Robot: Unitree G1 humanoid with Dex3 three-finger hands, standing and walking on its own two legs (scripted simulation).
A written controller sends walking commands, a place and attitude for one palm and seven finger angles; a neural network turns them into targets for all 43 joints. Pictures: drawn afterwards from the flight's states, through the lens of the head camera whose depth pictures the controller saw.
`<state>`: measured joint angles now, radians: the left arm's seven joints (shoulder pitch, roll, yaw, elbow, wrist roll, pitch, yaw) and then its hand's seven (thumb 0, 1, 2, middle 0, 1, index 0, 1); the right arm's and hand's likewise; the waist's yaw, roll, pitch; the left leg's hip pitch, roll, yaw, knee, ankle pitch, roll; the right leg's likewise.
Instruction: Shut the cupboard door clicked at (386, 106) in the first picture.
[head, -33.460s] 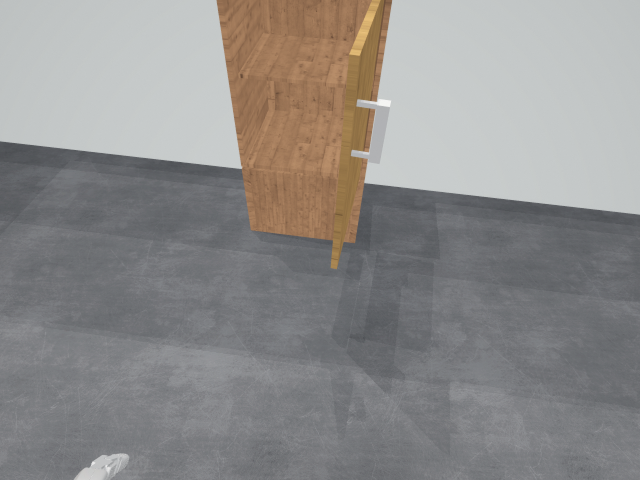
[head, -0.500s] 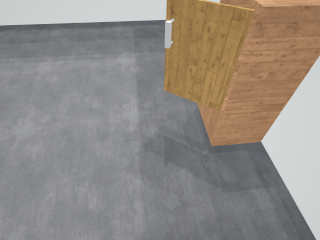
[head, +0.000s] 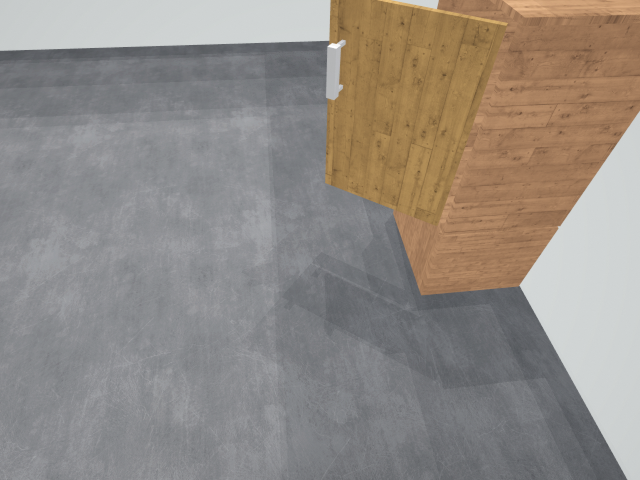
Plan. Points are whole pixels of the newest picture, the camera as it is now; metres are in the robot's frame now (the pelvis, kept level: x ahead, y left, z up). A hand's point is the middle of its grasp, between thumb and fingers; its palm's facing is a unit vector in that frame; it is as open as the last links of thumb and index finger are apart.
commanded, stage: walk to a spot facing it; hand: left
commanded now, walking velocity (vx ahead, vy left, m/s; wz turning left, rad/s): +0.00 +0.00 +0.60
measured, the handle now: (337, 69) +1.07 +0.00 +0.02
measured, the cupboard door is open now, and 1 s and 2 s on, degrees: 53 53 53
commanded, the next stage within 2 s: turn to face it in 1.46 s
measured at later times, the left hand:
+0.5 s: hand out of the picture +0.01 +0.22 -0.18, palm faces +0.20 -0.95 -0.23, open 7.3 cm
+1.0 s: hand out of the picture +0.10 +0.17 -0.15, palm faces +0.54 -0.81 -0.24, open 7.3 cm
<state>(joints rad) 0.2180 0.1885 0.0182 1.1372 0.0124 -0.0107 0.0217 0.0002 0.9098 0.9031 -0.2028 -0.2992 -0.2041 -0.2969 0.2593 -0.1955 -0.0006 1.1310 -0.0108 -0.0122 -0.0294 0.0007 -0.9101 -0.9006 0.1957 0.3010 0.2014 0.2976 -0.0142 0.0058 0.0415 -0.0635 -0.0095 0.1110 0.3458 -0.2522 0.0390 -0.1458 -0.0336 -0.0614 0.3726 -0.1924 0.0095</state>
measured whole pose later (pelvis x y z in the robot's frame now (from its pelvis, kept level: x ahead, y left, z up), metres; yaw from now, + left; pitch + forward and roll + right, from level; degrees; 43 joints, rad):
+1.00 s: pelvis +0.14 -0.03 +0.00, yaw +34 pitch +1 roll +2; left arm 0.23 0.17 0.05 0.92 0.02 -0.04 0.00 0.00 0.91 0.90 -0.20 -0.30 -0.21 -0.30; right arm 0.26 -0.28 -0.08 0.95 -0.03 0.02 0.03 0.01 -0.91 -0.90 0.19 0.30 0.20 0.30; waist -0.05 0.02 0.05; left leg -0.58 0.04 0.02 1.14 -0.29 -0.02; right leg -0.15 -0.09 -0.14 0.39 -0.25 0.00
